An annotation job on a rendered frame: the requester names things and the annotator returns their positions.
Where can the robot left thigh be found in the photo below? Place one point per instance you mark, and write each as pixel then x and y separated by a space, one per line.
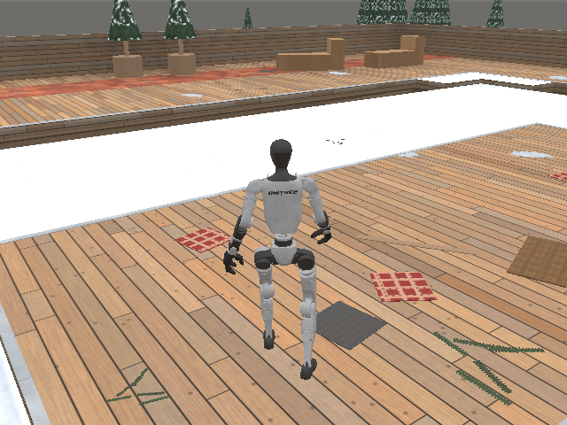
pixel 263 263

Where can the right robot upper arm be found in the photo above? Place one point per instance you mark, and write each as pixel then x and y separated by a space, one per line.
pixel 314 198

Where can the robot left hand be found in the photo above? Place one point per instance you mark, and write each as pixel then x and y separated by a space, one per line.
pixel 228 262

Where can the left robot forearm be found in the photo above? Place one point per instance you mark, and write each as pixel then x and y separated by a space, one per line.
pixel 237 238

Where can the left robot foot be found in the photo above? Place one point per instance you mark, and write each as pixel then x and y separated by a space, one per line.
pixel 269 342

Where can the robot right hand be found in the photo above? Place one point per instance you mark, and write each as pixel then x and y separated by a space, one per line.
pixel 326 238

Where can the right robot forearm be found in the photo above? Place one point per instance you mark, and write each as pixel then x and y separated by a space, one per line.
pixel 325 226

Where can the left robot upper arm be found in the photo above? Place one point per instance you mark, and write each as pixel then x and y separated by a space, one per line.
pixel 254 187

